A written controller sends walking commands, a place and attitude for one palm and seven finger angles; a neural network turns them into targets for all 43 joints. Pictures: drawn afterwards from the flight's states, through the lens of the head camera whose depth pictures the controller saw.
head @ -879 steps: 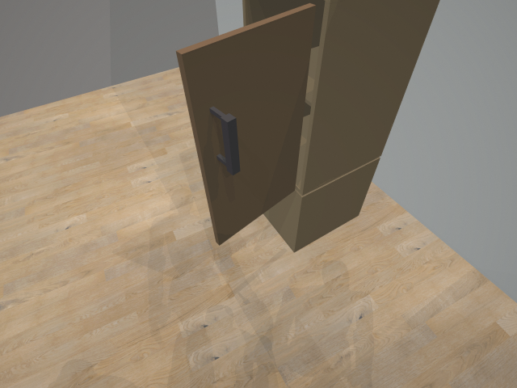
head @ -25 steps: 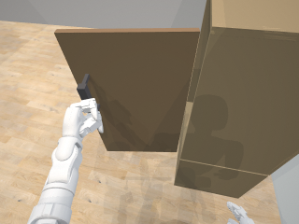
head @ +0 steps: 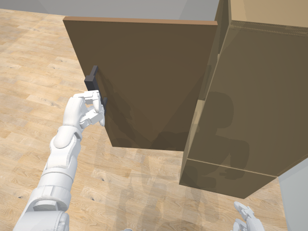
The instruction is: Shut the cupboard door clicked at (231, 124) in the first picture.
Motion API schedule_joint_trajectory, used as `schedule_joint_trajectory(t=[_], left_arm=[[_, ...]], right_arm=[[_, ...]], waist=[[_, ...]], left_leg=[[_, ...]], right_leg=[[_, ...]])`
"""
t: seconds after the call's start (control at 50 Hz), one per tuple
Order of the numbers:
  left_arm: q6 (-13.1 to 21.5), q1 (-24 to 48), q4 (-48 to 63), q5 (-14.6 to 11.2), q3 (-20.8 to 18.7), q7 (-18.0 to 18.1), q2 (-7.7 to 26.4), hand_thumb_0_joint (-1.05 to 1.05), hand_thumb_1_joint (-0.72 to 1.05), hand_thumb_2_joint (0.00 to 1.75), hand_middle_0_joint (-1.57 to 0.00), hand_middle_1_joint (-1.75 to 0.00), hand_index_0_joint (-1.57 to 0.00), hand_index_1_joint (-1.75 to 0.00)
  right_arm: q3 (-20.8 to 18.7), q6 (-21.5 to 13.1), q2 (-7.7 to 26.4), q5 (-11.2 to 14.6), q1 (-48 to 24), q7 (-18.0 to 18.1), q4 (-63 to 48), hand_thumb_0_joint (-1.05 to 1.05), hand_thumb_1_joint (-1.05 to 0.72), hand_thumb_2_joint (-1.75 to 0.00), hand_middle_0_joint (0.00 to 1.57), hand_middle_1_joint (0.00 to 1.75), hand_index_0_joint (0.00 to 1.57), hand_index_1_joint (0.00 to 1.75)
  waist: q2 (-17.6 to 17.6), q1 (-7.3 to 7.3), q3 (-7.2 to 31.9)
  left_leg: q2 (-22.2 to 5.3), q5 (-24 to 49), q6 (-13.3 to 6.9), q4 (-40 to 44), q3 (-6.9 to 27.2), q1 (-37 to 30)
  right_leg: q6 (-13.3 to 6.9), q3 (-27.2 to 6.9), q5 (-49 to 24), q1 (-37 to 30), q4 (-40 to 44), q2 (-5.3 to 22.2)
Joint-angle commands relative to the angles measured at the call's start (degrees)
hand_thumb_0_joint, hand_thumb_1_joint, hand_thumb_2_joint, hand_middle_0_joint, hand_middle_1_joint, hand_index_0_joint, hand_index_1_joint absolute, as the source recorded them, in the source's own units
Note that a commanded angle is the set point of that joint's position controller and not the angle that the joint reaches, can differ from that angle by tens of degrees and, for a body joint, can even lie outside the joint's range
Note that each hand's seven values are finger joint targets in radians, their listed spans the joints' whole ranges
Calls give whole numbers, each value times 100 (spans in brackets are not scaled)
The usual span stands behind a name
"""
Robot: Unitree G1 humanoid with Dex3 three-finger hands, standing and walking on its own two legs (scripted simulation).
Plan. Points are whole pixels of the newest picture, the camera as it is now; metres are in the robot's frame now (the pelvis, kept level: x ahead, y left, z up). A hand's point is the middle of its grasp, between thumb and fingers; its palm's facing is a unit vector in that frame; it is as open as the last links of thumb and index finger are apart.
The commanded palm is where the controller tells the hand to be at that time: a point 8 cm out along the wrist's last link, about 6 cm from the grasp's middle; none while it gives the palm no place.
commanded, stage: push the door shut along its arc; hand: left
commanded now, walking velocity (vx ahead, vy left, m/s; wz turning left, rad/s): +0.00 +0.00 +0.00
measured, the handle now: (98, 92) +0.47 +0.17 +0.08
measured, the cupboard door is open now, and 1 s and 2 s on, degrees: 98 79 59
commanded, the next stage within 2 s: pull the fist back off the door in 1.66 s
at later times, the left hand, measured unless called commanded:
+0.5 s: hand (111, 96) +0.45 +0.13 +0.09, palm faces -0.21 -0.98 -0.01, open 3.2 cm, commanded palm +0.44 +0.18 +0.09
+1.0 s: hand (127, 81) +0.50 +0.09 +0.09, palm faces -0.33 -0.94 +0.00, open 3.1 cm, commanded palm +0.50 +0.15 +0.09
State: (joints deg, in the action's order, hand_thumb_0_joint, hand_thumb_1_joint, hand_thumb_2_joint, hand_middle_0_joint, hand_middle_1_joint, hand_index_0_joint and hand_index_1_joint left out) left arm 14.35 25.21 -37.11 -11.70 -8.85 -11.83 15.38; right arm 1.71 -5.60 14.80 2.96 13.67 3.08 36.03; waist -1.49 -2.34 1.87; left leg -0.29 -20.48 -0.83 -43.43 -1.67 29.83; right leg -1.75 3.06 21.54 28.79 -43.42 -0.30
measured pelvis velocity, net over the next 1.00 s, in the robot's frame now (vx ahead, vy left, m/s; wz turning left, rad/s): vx -0.01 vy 0.01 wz -0.02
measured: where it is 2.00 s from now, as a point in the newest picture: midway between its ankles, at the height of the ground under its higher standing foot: outside the picture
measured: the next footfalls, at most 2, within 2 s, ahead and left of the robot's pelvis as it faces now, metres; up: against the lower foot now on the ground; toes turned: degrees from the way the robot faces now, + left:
none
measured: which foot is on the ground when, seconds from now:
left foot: down 0.00-1.00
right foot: down 0.00-1.00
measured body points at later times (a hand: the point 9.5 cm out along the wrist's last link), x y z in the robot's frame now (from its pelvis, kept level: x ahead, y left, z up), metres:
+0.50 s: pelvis +0.00 +0.02 -0.01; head +0.07 +0.01 +0.44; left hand +0.46 +0.18 +0.09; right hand +0.05 -0.25 -0.13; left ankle +0.01 +0.11 -0.71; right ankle +0.00 -0.10 -0.71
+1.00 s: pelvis -0.01 +0.01 -0.02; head +0.10 +0.00 +0.41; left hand +0.52 +0.14 +0.10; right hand +0.00 -0.27 -0.14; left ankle +0.01 +0.11 -0.71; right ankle +0.00 -0.10 -0.71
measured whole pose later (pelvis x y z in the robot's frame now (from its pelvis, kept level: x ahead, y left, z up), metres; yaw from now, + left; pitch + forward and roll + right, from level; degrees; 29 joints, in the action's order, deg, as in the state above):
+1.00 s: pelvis -0.01 +0.01 -0.02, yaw -1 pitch +17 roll -1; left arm 16.3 58.7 -68.3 -8.6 -13.7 -22.1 24.1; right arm 1.4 -3.3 16.7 1.5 21.0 2.1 38.7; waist -2.3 -10.8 3.5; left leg -1.3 -22.8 -1.5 -52.0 -1.9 46.2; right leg -1.4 2.9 22.6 44.6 -50.3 -1.0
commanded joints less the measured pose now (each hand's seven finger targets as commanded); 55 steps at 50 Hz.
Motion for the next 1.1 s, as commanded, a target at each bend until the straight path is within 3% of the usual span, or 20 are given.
schedule_joint_trajectory(t=[0.0,0.06,0.1,0.18,0.22,0.3,0.38,0.4,0.44,0.52,0.54,0.58,0.6,0.64,0.7,0.78,0.84,0.92,1.0,1.08], left_arm=[[437,2539,844,-184,-419,-201,1073,0,90,90,-130,-150,-130,-150],[476,3154,632,-153,-123,-293,788,0,90,90,-130,-150,-130,-150],[527,3211,450,-107,-318,-317,1067,0,90,90,-130,-150,-130,-150],[585,3775,213,-55,76,-397,655,0,90,90,-130,-150,-130,-150],[612,3877,36,-45,-141,-395,927,0,90,90,-130,-150,-130,-150],[645,4249,-349,10,-159,-411,971,0,90,90,-130,-150,-130,-150],[779,4513,-436,72,-176,-480,1048,0,90,90,-130,-150,-130,-150],[789,4443,-610,82,-355,-487,1254,0,90,90,-130,-150,-130,-150],[797,4535,-703,44,-319,-577,1203,0,90,90,-130,-150,-130,-150],[812,4953,-920,53,-285,-686,1278,0,90,90,-130,-150,-130,-150],[765,4974,-1143,43,-150,-709,1105,0,90,90,-130,-150,-130,-150],[743,5269,-1395,84,-295,-726,1367,0,90,90,-130,-150,-130,-150],[745,5357,-1495,88,-480,-723,1612,0,90,90,-130,-150,-130,-150],[763,5630,-1501,120,-437,-799,1649,0,90,90,-130,-150,-130,-150],[783,5765,-1491,100,-170,-956,1342,0,90,90,-130,-150,-130,-150],[673,6045,-1701,76,-312,-1042,1568,0,90,90,-130,-150,-130,-150],[558,6101,-1923,87,-719,-1042,2058,0,90,90,-130,-150,-130,-150],[615,6376,-1815,216,-820,-1024,2307,0,90,90,-130,-150,-130,-150],[603,6363,-1922,242,-610,-1126,2027,0,90,90,-130,-150,-130,-150],[378,6493,-2283,277,-608,-1244,2150,0,90,90,-130,-150,-130,-150]], right_arm=[[-300,-231,811,-21,186,49,-584,0,-90,-90,20,30,20,30],[-309,-233,807,-16,291,29,-513,0,-90,-90,20,30,20,30],[-348,-202,881,-39,434,28,-468,0,-90,-90,20,30,20,30],[-364,-199,874,-37,533,-18,-394,0,-90,-90,20,30,20,30],[-378,-166,932,-49,640,-26,-352,0,-90,-90,20,30,20,30],[-378,-110,952,-69,789,-33,-294,0,-90,-90,20,30,20,30],[-387,-88,946,-85,861,-76,-275,0,-90,-90,20,30,20,30],[-410,-59,993,-98,938,-64,-250,0,-90,-90,20,30,20,30],[-403,-44,982,-91,963,-83,-248,0,-90,-90,20,30,20,30],[-407,12,1025,-86,1061,-73,-206,0,-90,-90,20,30,20,30],[-386,17,1000,-80,1042,-87,-189,0,-90,-90,20,30,20,30],[-390,28,1060,-91,1120,-71,-115,0,-90,-90,20,30,20,30],[-388,39,1104,-99,1181,-47,-97,0,-90,-90,20,30,20,30],[-389,23,1095,-93,1196,-42,-90,0,-90,-90,20,30,20,30],[-397,2,1078,-119,1256,-56,-78,0,-90,-90,20,30,20,30],[-393,12,1135,-136,1345,-64,-16,0,-90,-90,20,30,20,30],[-374,44,1170,-142,1440,-36,-31,0,-90,-90,20,30,20,30],[-362,59,1155,-175,1496,-37,-57,0,-90,-90,20,30,20,30],[-388,88,1135,-188,1577,-53,-76,0,-90,-90,20,30,20,30],[-386,155,1186,-180,1667,-41,-17,0,-90,-90,20,30,20,30]], waist=[[231,-121,1961],[131,-269,1908],[219,-241,2032],[-130,-365,2126],[-22,-347,2199],[170,-432,2232],[-163,-436,2446],[-5,-414,2464],[-32,-437,2499],[-55,-578,2396],[-102,-627,2207],[33,-730,2038],[92,-731,2077],[30,-788,2314],[-362,-836,2682],[-246,-903,2723],[80,-894,2802],[-199,-881,2952],[-253,-950,3099],[-13,-1081,2809]], left_leg=[[76,1214,-95,415,194,-822],[54,1232,-74,385,255,-915],[44,1335,-74,342,301,-918],[13,1408,-24,299,395,-1201],[2,1450,-23,290,425,-1148],[4,1474,-44,254,426,-1006],[-10,1580,-18,196,441,-1145],[-17,1618,-32,157,448,-1085],[-11,1659,-37,140,422,-1015],[-30,1550,-43,94,452,-931],[-12,1357,-54,92,422,-835],[-19,1025,-72,78,438,-570],[2,988,-103,39,422,-461],[6,989,-111,-15,433,-443],[-6,1388,-88,-162,496,-826],[-15,1256,-104,-250,518,-613],[19,1272,-161,-312,452,-170],[33,1382,-164,-425,419,-66],[38,1643,-168,-516,426,-245],[36,1377,-195,-546,375,151]], right_leg=[[75,-309,-1813,-648,574,16],[65,-216,-1772,-275,493,-22],[45,-191,-1774,-284,429,-31],[17,-104,-1615,206,342,-71],[8,-92,-1610,176,315,-79],[20,-74,-1621,232,263,-99],[-3,-95,-1634,338,213,-111],[-7,-98,-1648,304,201,-124],[-1,-121,-1758,263,193,-128],[11,-107,-1631,497,174,-142],[16,-122,-1505,602,221,-150],[24,-140,-1259,700,235,-148],[21,-166,-1246,645,229,-152],[30,-217,-1288,612,187,-133],[4,-157,-1454,881,60,-146],[21,-182,-1366,934,45,-159],[48,-259,-1585,573,4,-154],[53,-312,-1737,549,-70,-151],[42,-260,-1900,682,-137,-190],[73,-302,-1847,684,-71,-192]])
